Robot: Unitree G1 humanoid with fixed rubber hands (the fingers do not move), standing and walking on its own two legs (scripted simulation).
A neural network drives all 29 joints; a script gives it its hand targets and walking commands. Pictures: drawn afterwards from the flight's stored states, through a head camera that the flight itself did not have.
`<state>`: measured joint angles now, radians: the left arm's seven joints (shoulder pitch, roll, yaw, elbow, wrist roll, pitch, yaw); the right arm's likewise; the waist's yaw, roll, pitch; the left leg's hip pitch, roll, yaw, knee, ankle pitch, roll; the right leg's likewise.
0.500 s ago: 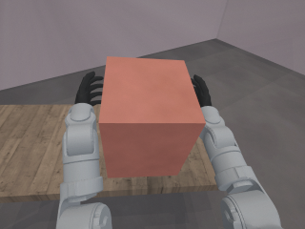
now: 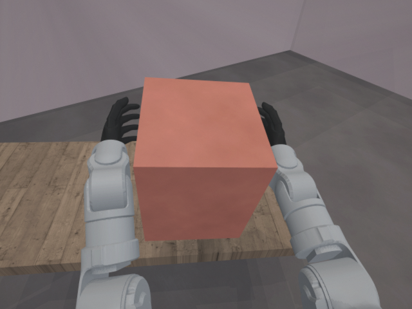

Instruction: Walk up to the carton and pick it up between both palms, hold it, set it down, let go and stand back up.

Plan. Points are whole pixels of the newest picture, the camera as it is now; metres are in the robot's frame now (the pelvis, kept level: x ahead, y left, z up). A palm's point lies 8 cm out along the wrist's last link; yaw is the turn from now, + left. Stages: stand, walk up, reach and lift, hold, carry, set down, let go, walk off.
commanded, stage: hold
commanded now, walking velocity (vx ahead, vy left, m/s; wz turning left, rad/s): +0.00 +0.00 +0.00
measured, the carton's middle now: (195, 163) +0.36 +0.01 +0.13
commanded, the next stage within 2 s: none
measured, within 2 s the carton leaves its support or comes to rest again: neither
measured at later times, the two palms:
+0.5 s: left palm (111, 140) +0.35 +0.16 +0.19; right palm (270, 142) +0.36 -0.14 +0.18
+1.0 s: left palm (115, 142) +0.36 +0.15 +0.19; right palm (271, 139) +0.37 -0.14 +0.18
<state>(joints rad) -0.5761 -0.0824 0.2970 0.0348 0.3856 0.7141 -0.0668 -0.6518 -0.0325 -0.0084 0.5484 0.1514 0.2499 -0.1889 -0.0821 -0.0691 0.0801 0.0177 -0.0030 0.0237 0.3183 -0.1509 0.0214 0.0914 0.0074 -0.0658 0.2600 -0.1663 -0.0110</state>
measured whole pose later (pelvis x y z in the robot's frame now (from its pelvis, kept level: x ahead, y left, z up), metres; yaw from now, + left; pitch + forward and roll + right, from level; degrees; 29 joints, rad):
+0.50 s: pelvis +0.00 +0.00 +0.00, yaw +0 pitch -10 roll -1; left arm -0.58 -0.07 0.29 0.04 0.38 0.71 -0.06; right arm -0.66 -0.03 -0.02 0.56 0.13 0.24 -0.18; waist -0.08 -0.07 0.07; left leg 0.01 -0.01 0.02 0.32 -0.15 0.03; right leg 0.08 0.00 -0.07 0.26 -0.17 -0.01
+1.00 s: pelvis +0.00 +0.00 +0.00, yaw +1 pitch -10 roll -1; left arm -0.59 -0.06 0.29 0.07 0.37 0.69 -0.05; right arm -0.69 -0.04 -0.02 0.58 0.14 0.23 -0.18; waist -0.08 -0.08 0.08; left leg 0.00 0.00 0.01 0.32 -0.15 0.02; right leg 0.08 0.01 -0.08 0.26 -0.16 -0.02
